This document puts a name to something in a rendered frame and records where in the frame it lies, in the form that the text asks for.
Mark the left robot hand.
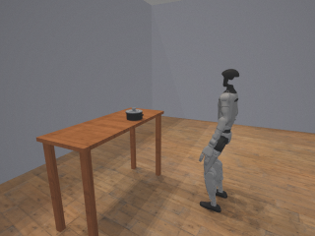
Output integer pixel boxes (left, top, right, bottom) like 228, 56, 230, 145
199, 145, 214, 166

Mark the pot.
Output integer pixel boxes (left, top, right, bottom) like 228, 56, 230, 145
126, 112, 144, 121

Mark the left robot foot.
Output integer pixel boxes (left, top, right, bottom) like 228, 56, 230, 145
200, 201, 221, 212

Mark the left robot upper arm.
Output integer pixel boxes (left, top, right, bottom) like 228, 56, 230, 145
220, 93, 231, 125

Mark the robot foot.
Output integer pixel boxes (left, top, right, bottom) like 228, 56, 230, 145
216, 189, 227, 199
200, 201, 221, 212

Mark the table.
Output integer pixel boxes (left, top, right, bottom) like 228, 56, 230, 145
36, 107, 164, 236

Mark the lid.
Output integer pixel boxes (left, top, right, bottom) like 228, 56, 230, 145
125, 109, 143, 114

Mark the left robot forearm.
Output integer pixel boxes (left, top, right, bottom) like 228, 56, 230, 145
208, 117, 226, 148

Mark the right robot foot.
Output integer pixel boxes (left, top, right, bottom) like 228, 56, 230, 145
216, 189, 227, 199

